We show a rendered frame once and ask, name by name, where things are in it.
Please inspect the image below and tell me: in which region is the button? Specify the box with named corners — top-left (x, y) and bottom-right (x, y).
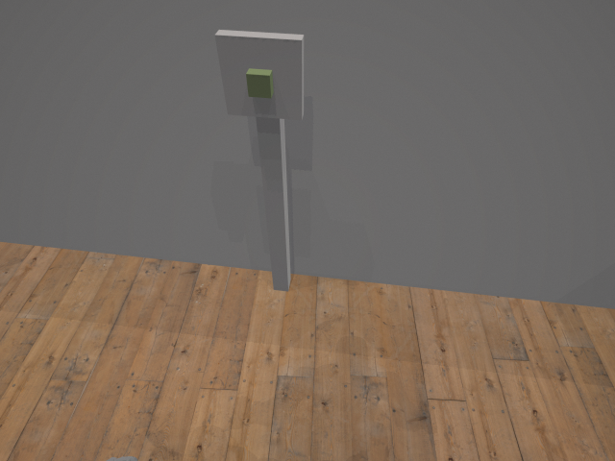
top-left (246, 68), bottom-right (274, 98)

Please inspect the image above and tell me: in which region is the panel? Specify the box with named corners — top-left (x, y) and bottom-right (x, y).
top-left (215, 30), bottom-right (304, 291)

